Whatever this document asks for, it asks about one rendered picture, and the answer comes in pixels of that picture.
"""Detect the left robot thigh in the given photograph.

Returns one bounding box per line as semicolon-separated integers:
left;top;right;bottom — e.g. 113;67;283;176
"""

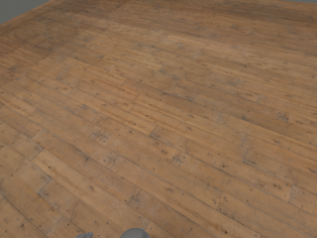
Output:
119;228;151;238

